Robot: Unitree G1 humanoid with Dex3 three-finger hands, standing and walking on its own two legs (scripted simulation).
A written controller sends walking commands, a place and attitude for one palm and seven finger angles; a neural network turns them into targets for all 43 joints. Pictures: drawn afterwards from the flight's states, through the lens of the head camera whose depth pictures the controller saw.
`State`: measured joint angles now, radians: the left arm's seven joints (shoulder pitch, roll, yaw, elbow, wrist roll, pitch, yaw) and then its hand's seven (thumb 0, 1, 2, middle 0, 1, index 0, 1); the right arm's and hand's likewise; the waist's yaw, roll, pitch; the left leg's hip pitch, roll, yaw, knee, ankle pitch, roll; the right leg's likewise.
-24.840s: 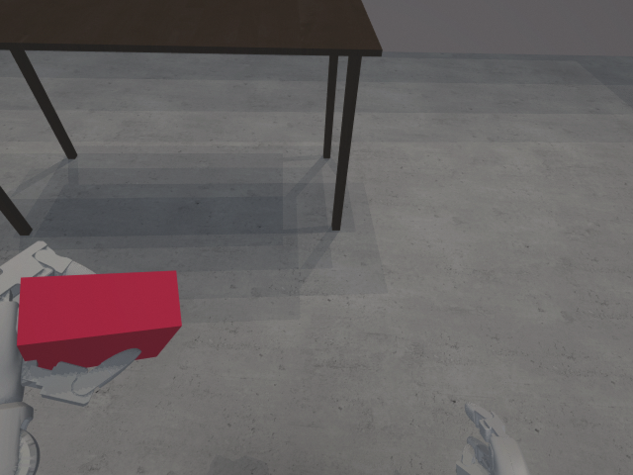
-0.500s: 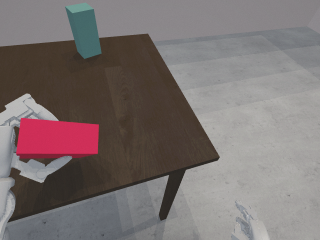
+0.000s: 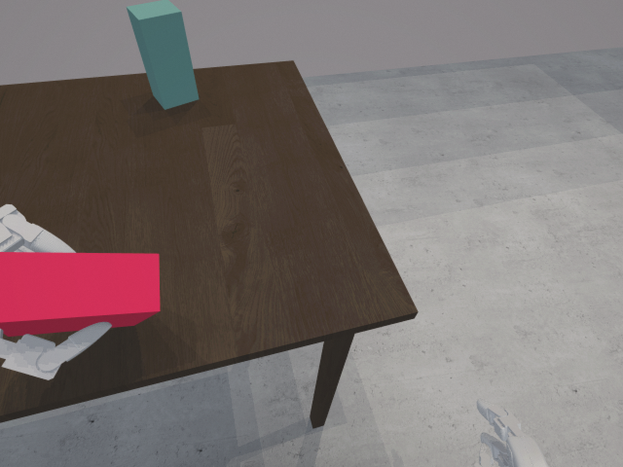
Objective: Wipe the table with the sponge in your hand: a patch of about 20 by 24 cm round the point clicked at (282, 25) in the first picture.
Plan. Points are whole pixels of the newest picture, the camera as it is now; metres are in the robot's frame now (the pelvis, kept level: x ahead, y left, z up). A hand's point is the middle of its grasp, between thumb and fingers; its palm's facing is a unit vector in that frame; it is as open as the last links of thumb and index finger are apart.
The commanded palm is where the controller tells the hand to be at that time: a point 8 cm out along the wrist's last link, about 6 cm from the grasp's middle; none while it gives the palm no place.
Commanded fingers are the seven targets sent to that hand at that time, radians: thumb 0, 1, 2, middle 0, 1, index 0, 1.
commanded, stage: come to a stop and stand still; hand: left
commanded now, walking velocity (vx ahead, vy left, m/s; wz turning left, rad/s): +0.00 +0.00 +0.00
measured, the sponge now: (102, 296) +0.23 +0.24 +0.15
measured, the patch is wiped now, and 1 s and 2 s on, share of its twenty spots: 0.00 0.00 0.00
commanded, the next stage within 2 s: look again from close up in 0.72 s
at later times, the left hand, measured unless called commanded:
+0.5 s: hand (24, 341) +0.18 +0.26 +0.17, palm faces +0.37 -0.87 -0.32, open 9.6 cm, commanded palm +0.12 +0.30 +0.18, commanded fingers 0.00 0.10 1.30 -1.20 -1.60 -1.20 -1.60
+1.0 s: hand (13, 329) +0.19 +0.28 +0.17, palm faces +0.36 -0.87 -0.34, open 9.6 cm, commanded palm +0.13 +0.31 +0.18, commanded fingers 0.00 0.10 1.30 -1.20 -1.60 -1.20 -1.60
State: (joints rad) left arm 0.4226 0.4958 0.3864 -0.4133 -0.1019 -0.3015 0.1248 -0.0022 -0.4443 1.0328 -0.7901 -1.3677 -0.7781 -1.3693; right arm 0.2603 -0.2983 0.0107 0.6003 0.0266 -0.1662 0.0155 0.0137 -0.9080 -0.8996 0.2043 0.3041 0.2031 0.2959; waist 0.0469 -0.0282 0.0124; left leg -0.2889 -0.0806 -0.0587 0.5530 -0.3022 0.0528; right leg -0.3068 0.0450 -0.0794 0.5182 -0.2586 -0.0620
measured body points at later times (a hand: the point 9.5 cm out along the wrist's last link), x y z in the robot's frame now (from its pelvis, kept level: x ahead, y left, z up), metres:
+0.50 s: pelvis -0.04 +0.02 +0.00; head -0.03 +0.04 +0.45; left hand +0.15 +0.31 +0.18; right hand +0.13 -0.21 -0.07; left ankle -0.01 +0.08 -0.73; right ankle +0.01 -0.08 -0.73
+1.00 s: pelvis -0.03 +0.03 +0.00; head -0.01 +0.05 +0.45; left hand +0.16 +0.33 +0.18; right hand +0.15 -0.20 -0.07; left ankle -0.01 +0.08 -0.73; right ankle +0.01 -0.08 -0.73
